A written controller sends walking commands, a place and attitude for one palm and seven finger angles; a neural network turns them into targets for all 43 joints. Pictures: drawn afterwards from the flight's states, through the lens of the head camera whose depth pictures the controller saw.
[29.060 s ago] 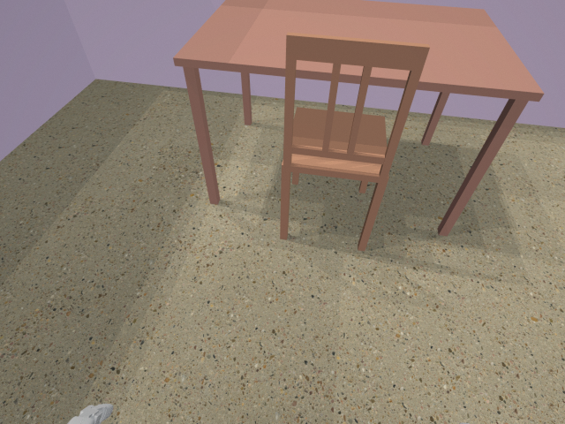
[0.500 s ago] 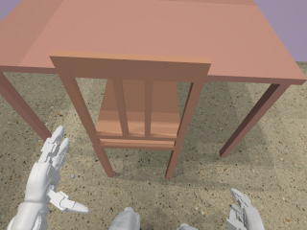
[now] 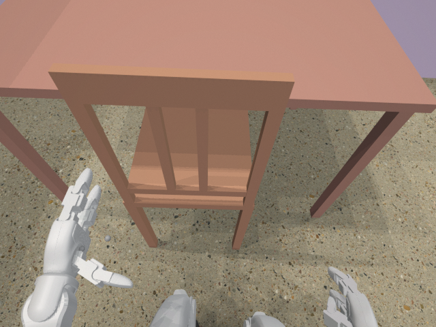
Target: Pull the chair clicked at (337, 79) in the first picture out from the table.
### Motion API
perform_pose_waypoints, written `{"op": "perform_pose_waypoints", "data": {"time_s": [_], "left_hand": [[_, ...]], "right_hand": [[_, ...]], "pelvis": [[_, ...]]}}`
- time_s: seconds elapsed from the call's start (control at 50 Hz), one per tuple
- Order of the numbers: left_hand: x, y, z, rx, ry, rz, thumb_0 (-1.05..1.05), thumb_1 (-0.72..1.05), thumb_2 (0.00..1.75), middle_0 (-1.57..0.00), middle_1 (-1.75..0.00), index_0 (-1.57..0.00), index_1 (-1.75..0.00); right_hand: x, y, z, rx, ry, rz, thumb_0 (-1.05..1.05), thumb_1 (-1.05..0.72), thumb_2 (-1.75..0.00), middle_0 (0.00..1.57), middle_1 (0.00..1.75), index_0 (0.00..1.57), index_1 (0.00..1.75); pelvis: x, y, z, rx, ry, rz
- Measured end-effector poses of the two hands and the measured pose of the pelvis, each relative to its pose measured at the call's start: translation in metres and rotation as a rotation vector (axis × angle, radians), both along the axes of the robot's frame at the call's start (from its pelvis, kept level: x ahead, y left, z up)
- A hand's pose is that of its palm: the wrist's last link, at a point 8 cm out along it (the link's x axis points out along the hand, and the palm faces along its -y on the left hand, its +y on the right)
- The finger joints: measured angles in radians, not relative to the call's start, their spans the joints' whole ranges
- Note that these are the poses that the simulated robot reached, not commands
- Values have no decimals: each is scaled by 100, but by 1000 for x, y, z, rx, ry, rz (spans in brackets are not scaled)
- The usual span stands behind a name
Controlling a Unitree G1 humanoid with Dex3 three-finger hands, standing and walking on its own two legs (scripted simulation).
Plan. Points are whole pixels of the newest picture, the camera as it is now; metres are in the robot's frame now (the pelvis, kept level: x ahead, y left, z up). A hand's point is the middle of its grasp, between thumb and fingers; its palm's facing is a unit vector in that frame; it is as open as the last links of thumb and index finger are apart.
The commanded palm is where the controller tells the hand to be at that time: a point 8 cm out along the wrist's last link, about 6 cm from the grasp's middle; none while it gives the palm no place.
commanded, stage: aim the fingers beside a spindle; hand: left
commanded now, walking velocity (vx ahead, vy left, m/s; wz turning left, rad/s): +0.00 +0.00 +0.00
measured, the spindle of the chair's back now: (164, 153) +0.47 +0.14 -0.01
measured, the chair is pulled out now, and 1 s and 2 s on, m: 0.00 0.00 0.00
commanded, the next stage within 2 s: none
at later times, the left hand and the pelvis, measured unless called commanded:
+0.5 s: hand (134, 231) +0.28 +0.16 +0.01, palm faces +0.02 -1.00 -0.03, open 16.9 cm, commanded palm +0.26 +0.21 +0.01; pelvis +0.00 +0.00 -0.01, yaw -1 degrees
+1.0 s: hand (159, 215) +0.32 +0.13 -0.01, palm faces -0.01 -1.00 -0.01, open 17.0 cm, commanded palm +0.30 +0.17 -0.01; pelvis -0.01 +0.01 -0.03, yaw -1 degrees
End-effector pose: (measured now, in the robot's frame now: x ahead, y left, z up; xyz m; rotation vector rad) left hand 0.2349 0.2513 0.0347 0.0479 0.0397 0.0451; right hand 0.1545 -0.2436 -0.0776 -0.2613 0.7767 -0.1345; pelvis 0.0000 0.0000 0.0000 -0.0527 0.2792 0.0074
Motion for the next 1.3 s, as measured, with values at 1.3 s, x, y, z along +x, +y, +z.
{"op": "perform_pose_waypoints", "data": {"time_s": [1.3], "left_hand": [[67,-62,-37,-8,-55,1,-1,-50,30,-6,-8,-6,-8]], "right_hand": [[-25,5,-52,54,214,-25,1,-90,-89,21,30,20,30]], "pelvis": [[-4,1,-29,7,87,-25]]}}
